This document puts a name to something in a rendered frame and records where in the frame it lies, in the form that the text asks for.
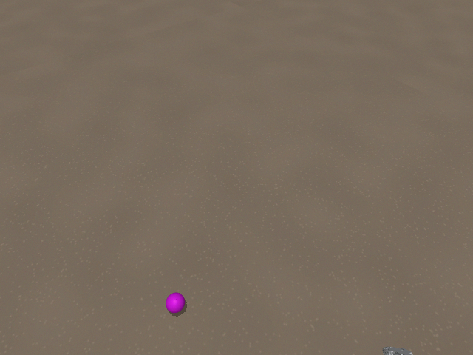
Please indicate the ball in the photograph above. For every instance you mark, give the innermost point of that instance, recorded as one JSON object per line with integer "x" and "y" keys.
{"x": 175, "y": 302}

